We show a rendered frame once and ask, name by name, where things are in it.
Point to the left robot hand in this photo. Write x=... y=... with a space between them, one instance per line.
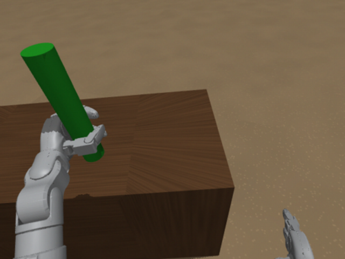
x=54 y=136

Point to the can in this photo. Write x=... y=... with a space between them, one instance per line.
x=47 y=68

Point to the left robot arm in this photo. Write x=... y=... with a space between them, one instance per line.
x=39 y=208

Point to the right robot hand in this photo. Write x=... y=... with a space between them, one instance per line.
x=296 y=241

